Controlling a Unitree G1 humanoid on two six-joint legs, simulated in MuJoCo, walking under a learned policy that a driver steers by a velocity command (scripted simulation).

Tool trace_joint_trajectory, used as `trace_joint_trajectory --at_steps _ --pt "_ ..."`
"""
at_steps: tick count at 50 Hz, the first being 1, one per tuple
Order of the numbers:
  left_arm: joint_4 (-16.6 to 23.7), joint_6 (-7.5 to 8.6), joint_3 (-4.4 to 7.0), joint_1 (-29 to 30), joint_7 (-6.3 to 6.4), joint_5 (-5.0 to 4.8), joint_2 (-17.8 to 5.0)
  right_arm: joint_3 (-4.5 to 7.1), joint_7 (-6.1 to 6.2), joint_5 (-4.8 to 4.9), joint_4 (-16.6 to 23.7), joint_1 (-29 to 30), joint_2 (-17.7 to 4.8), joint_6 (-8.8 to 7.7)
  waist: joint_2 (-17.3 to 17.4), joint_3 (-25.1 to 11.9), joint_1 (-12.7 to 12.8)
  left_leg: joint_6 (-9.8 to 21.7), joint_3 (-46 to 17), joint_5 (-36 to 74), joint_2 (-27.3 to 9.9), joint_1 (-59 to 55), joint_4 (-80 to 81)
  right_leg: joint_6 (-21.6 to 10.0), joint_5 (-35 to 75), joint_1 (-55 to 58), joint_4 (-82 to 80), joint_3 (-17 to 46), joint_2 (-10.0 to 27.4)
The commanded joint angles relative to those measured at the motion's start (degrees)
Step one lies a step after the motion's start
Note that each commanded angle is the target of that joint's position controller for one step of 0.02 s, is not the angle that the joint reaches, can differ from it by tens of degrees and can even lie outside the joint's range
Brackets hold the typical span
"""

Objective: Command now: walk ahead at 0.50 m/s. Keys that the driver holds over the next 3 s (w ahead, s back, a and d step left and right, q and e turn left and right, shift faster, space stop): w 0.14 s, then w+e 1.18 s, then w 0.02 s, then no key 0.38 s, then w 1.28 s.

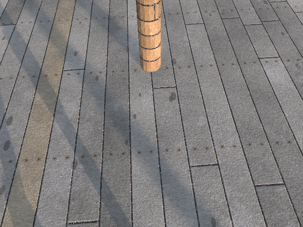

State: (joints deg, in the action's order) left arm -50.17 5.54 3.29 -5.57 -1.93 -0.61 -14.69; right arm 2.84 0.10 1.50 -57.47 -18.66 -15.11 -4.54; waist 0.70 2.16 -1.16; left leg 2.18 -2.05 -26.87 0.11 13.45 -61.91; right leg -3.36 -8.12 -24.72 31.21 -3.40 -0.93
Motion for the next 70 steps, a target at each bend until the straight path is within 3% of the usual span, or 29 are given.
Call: trace_joint_trajectory --at_steps 1,3,5,9,15,19,22,23,24,25,26,28,31,33,37,44,46,48,49,50,51,52,54,55,59,60,63,67,70 --pt "0.35 0.64 1.38 -7.36 0.08 0.97 -6.39 1.72 0.43 -0.31 5.02 4.63 -7.35 -2.39 -3.47 -4.87 3.92 1.58 -2.57 7.02 -6.33 24.16 -7.87 -9.05 5.83 22.58 -16.67 23.16 16.47" --pt "-0.01 0.86 0.78 -5.78 -0.16 1.35 -4.04 1.87 0.55 -0.37 4.52 2.18 -5.41 -0.87 -4.27 -5.06 0.86 1.33 -2.74 10.71 -8.43 19.55 -4.66 -9.18 3.74 17.64 -20.73 19.22 13.87" --pt "-0.65 1.21 1.27 -6.62 0.26 0.85 -6.39 1.56 0.67 -0.32 4.77 2.54 -3.68 0.26 -4.43 -3.1 0.15 0.05 -2.23 11.54 -9.46 20.46 -0.87 -10.94 5.09 14.87 -23.31 17.31 14.76" --pt "-2.23 0.61 1.73 -10.85 1.71 0.56 -8.5 1.78 0.85 -1.56 7.92 11.2 -3.75 0.24 -2.92 -0.01 1.95 -2.36 -1.59 22.99 -9.4 26.54 12.37 -10.45 7.41 16.07 -25.34 13.86 13.67" --pt "-4.32 -0.52 1.81 -17.07 2.48 -0.49 -8.42 1.02 -0.42 -0.83 11.18 22.55 -2.53 -1.1 -3.52 1.54 5.44 -3.51 0.7 32.72 -4.43 21.83 30.14 -8.08 8.01 18.64 -22.59 10.95 10.92" --pt "-4.86 -1.61 2.38 -18.22 3.06 -0.87 -8.91 1.29 -1.47 -0.34 12.91 24.69 -4.74 -2.25 -5.26 1.51 4.51 -2.37 -0.75 28.29 -3.25 18.84 35.53 -7.13 8.81 23.62 -17.28 14.87 13.64" --pt "-3.53 -2.15 2.41 -15.57 3.1 -0.63 -8.34 3.42 -1.01 -0.69 9.77 11.78 -9.3 -2.94 -5.96 -6.02 -2.42 0.78 0.87 24.3 -1.92 -0.98 37.13 -4.33 19.76 20.89 -3.9 13.99 10.36" --pt "-1.42 -2.16 1.4 -14.31 2.96 0.17 -5.66 4.47 -0.48 -1.8 8.25 1.36 -12.9 -3.09 -1.76 -15.08 -6.57 4.38 -7.31 23.1 -10.59 -17.96 34.41 -2.28 10.91 11.28 12.29 11.12 6.15" --pt "-0.21 -1.2 -0.31 -21.57 2.86 -0.54 0.91 5.52 -0.47 -1.85 7.02 -3.23 -17.01 -2.3 14.33 -23.3 -3.81 12.46 -31.03 13.57 -24.75 -38.46 38.33 1.76 -17.64 -11.38 32.43 5.12 -2.48" --pt "-0.55 -0.65 0.67 -20.48 2.85 -1.48 -3.99 3.96 -0.53 -1.58 7.63 -2.71 -11.35 -2.08 13.98 -23.4 -4.62 12.21 -38.26 5.11 -24.73 -36.82 43.18 1.45 -25.79 -17.31 41.19 11.1 0.25" --pt "0.71 -0.56 1.86 -15.91 2.87 -2.29 -8.04 2.88 -0.34 -1.42 8.39 1.23 -7.69 -2.05 9.92 -15.01 -4.55 9.57 -29.51 4.08 -22.75 -29.57 44.46 0.84 -21.59 -20.45 43.3 11.11 2.94" --pt "1.75 -1.09 2.31 -11.79 3.19 -1.42 -7.2 2.03 -0.37 -2.0 8.8 7.59 -5.02 -1.91 4.03 -6.05 -1.86 7.79 -17.49 12.09 -18.89 -14.36 48.34 0.71 -13.67 -16.98 39.93 9.29 7.1" --pt "2.11 -3.13 2.57 -12.62 2.81 -1.49 -4.02 1.95 -0.48 -2.18 8.05 9.95 -3.51 -2.27 5.36 -2.81 1.02 7.01 -6.91 18.92 -15.21 -5.54 52.82 0.58 -9.78 -11.46 35.92 9.02 9.58" --pt "4.18 -4.22 2.36 -10.75 2.68 -1.27 -3.15 2.6 -0.1 -2.05 7.6 10.01 -5.89 -2.63 4.77 -1.07 1.83 8.96 -4.19 21.96 -17.4 -4.12 54.89 1.83 -6.72 -13.73 32.56 9.21 10.45" --pt "6.4 -4.07 2.05 -5.75 1.57 -0.79 -2.69 3.45 0.73 -2.33 6.93 8.68 -8.5 -2.18 3.17 -0.09 1.1 8.12 4.37 26.59 -16.58 -6.25 55.69 2.43 4.54 -14.87 20.99 8.03 10.12" --pt "11.67 -3.92 1.42 5.77 -0.91 -0.66 -3.4 4.53 1.02 -0.46 5.76 3.06 -11.5 -0.04 2.25 2.82 -2.36 5.35 12.09 32.25 -17.84 -15.92 51.52 -0.13 3.37 -13.13 7.0 1.17 6.97" --pt "12.09 -4.13 2.4 3.44 -1.14 -0.6 -5.59 4.96 1.09 0.13 6.23 4.17 -12.85 0.73 3.81 0.46 0.16 3.92 14.08 49.48 -17.9 -18.19 44.49 -2.33 -2.21 -7.58 6.15 -1.8 3.62" --pt "8.48 -4.37 5.19 -11.06 -0.62 -0.99 -9.98 4.79 1.13 0.59 6.91 5.81 -12.91 1.67 3.0 -7.32 8.49 1.24 17.23 60.06 -14.82 -13.68 24.49 -5.79 -0.67 12.53 1.59 -4.65 -2.13" --pt "6.15 -4.9 7.43 -20.61 0.64 -1.12 -15.66 3.75 1.25 -1.16 8.05 4.84 -10.33 1.44 -4.11 -12.58 11.64 -2.02 17.74 42.06 -12.36 0.93 5.83 -9.28 -0.92 29.93 0.07 7.46 4.07" --pt "7.87 -4.37 7.86 -15.86 1.02 -1.49 -21.74 1.4 1.01 -2.4 11.99 1.59 -2.63 -0.55 -18.92 -16.76 3.65 -5.56 11.0 -5.76 0.39 26.8 -14.95 -20.31 -11.73 45.65 -8.79 42.88 17.84" --pt "9.71 -3.44 6.16 -17.74 0.55 -0.51 -17.17 1.88 0.11 0.08 12.39 6.11 -7.32 -3.28 -10.37 -22.02 7.73 -3.89 -2.36 -7.47 -0.08 32.95 -20.13 -20.92 -16.83 47.34 -16.17 51.99 21.0" --pt "8.96 -2.5 5.09 -16.76 0.41 -0.02 -13.33 2.31 -0.3 1.97 13.72 11.01 -9.19 -4.39 -7.16 -14.84 8.12 -2.14 -2.04 -2.16 -2.69 36.72 -18.79 -17.62 -11.35 43.22 -15.67 42.72 19.11" --pt "9.91 -1.79 3.68 -9.24 0.42 -0.26 -8.83 2.63 0.72 -1.19 11.8 11.05 -9.03 -4.4 -0.52 -7.58 3.42 -1.26 -2.14 5.95 -7.5 29.08 -7.38 -12.55 2.95 27.42 -15.04 28.12 13.59" --pt "11.02 -1.5 3.64 -6.93 0.61 0.67 -9.76 2.96 0.55 -2.02 11.96 8.97 -9.9 -3.62 -4.53 -7.26 1.0 -2.02 -2.8 8.34 -7.91 24.33 -5.64 -13.79 9.66 21.27 -15.91 27.1 13.45" --pt "10.57 -1.29 3.34 -8.81 1.81 -0.67 -8.72 2.57 0.45 -2.47 13.2 12.31 -6.41 -0.9 0.13 -4.49 0.83 -4.28 -0.91 15.11 -6.38 23.21 5.0 -12.33 9.38 15.68 -19.29 20.49 9.1" --pt "10.45 -1.29 3.86 -9.73 2.21 -0.27 -11.29 2.19 0.47 -2.25 14.22 13.84 -5.65 -0.82 -3.66 -3.45 0.81 -5.06 -1.32 18.02 -6.05 23.76 9.89 -13.25 10.35 14.27 -19.67 20.82 10.37" --pt "9.93 -1.73 3.81 -11.7 2.86 -0.34 -10.54 1.69 -0.15 -1.93 15.85 20.09 -5.21 -1.44 -3.9 -1.47 3.4 -5.71 -0.99 28.33 -3.5 20.34 23.43 -10.29 5.14 11.86 -19.27 17.63 6.91" --pt "8.43 -2.01 3.82 -15.1 2.96 -0.73 -10.62 1.39 -1.27 -1.11 18.0 24.51 -5.54 -2.24 -5.3 -0.95 5.4 -4.85 -1.26 33.0 -1.59 17.35 31.53 -8.95 2.66 13.94 -16.71 20.02 8.27" --pt "7.4 -2.95 3.52 -16.51 3.56 -0.26 -9.6 1.78 -1.92 -2.03 18.24 23.59 -7.01 -3.03 -6.84 -1.51 5.12 -2.75 -0.69 30.12 -0.33 15.57 34.95 -7.01 13.21 19.57 -9.4 21.8 9.21"
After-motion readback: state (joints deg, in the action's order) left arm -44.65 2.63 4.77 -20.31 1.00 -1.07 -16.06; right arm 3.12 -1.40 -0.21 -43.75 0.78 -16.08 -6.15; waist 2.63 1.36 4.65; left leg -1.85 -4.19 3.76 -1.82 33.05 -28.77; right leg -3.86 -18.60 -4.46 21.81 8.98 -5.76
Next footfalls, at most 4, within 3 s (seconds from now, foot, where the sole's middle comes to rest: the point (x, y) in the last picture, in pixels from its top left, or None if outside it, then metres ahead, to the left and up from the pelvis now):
0.46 left None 0.44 0.14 -0.76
0.98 right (203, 190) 0.62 -0.20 -0.76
1.46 left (194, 127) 0.97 -0.19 -0.76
1.80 right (232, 156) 0.78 -0.36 -0.76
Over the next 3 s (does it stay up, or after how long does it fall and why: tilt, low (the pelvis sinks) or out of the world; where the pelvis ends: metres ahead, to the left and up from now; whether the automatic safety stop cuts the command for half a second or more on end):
stays up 1.22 -0.59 0.02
